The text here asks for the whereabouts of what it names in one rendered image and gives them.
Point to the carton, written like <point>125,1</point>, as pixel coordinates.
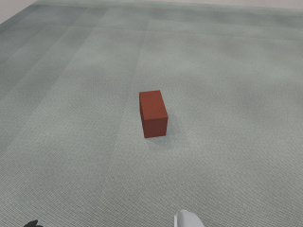
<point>153,113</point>

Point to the robot right thigh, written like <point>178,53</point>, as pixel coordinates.
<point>186,219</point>

